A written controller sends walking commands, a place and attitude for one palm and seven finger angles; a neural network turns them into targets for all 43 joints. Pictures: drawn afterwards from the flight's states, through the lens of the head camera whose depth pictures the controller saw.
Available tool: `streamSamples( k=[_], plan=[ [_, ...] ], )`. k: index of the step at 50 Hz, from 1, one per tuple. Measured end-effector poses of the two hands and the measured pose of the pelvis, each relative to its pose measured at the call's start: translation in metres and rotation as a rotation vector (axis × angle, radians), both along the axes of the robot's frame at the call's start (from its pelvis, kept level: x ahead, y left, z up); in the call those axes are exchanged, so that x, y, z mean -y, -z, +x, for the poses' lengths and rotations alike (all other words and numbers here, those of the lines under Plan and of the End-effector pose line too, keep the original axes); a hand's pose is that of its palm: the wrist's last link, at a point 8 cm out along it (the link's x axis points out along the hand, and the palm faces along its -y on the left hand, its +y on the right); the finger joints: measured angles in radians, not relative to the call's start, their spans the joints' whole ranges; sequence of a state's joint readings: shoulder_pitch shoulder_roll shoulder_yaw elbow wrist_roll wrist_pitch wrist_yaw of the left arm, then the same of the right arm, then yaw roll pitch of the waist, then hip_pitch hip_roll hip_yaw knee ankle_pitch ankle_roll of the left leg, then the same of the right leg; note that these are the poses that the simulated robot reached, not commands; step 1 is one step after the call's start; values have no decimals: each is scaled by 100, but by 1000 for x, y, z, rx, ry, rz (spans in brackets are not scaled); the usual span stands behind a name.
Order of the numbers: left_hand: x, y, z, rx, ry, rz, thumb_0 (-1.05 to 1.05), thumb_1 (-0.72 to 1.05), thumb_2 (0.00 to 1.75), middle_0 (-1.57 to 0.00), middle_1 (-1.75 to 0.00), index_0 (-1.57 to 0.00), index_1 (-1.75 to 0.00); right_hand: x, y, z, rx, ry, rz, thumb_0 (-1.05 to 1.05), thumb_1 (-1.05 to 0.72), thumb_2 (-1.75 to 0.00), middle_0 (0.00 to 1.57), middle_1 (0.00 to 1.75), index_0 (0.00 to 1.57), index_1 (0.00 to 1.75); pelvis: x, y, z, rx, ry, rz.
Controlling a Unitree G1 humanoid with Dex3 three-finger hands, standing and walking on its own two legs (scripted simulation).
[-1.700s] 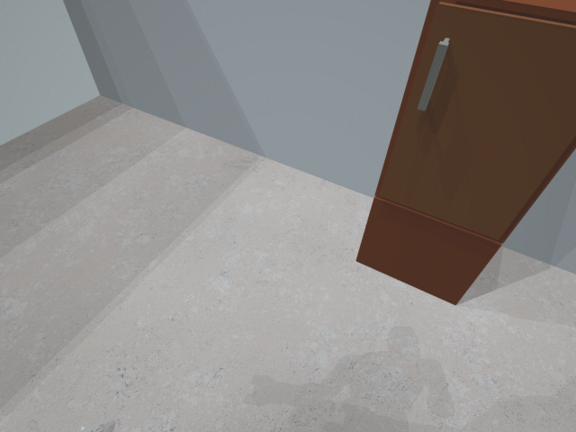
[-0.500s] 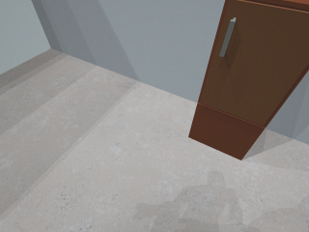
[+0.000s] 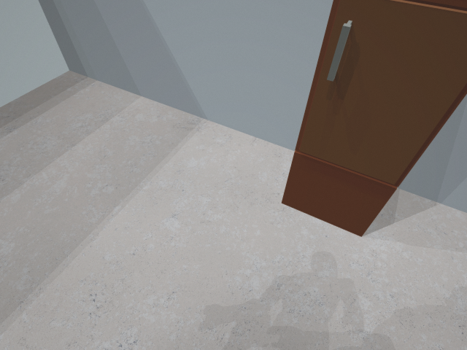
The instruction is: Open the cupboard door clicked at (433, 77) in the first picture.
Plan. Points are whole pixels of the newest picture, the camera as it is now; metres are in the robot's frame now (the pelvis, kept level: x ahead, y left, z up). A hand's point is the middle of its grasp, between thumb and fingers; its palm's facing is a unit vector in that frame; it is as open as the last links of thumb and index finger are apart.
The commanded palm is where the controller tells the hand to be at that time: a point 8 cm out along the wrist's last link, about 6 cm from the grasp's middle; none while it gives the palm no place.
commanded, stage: turn to face it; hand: left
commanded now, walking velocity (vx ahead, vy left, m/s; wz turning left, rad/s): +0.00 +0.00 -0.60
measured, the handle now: (339, 51) +0.90 -0.25 +0.10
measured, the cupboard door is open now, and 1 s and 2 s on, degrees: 0 0 0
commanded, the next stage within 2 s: take the last steps up to it in 0.74 s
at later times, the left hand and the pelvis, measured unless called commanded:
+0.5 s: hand out of the picture +0.04 +0.15 -0.17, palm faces -0.18 -0.96 -0.24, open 7.4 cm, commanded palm none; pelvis -0.03 -0.03 +0.00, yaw -14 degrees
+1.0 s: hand out of the picture +0.10 +0.21 -0.18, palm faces -0.37 -0.91 -0.20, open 7.4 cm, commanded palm none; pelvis -0.02 +0.04 +0.00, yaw -25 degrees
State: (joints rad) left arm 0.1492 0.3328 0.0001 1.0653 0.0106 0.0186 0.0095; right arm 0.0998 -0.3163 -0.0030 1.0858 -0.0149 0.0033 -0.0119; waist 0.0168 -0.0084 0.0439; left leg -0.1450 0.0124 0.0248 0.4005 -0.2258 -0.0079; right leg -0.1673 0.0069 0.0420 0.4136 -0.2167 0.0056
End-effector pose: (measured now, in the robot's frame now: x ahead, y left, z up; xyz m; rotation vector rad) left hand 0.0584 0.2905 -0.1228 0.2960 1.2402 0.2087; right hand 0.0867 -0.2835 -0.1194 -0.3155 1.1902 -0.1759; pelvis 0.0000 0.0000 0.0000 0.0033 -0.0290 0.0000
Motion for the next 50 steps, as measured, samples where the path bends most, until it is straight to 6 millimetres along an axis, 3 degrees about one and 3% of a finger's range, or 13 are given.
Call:
streamSamples(
  k=[8, 14, 23, 30, 37, 44, 50],
  plan=[
    [30, 18, -4, -53, 60, -47, 1, 91, 90, -20, -29, -20, -30, -14, 21, -33, 8, 100, 71, 0, -90, -90, 20, 30, 21, 30, 7, 12, -12, 4, 93, 28],
    [63, 25, -8, -51, 107, -49, 1, 91, 90, -20, -29, -20, -30, -4, 51, -64, -19, 185, 130, 0, -90, -90, 20, 30, 21, 30, 26, 27, -19, 6, 160, 26],
    [89, 11, -20, -92, 138, -86, 1, 91, 90, -20, -29, -20, -30, 8, 26, -91, -39, 264, 115, 1, -91, -90, 20, 30, 20, 30, 31, 5, -27, -31, 222, 29],
    [81, 14, -3, -67, 188, -100, 1, 90, 90, -21, -29, -20, -30, 3, 15, -103, -13, 322, 74, 0, -91, -90, 20, 30, 20, 30, 18, 3, -28, -46, 273, 13],
    [53, 30, 24, -25, 239, -124, 1, 90, 90, -20, -29, -20, -30, -32, 7, -111, 50, 365, 38, 0, -91, -90, 20, 30, 20, 30, -13, 10, -29, -51, 322, -17],
    [32, 27, 51, -14, 306, -131, 1, 91, 90, -20, -29, -20, -30, -79, -1, -150, 8, 427, 51, 0, -90, -90, 20, 30, 20, 30, -34, 2, -31, -35, 380, -25],
    [33, 23, 58, -59, 377, -131, 1, 91, 90, -20, -29, -19, -30, -105, 2, -188, -38, 525, 86, 0, -90, -90, 20, 30, 21, 30, -38, -1, -25, -41, 436, -21]
  ],
)
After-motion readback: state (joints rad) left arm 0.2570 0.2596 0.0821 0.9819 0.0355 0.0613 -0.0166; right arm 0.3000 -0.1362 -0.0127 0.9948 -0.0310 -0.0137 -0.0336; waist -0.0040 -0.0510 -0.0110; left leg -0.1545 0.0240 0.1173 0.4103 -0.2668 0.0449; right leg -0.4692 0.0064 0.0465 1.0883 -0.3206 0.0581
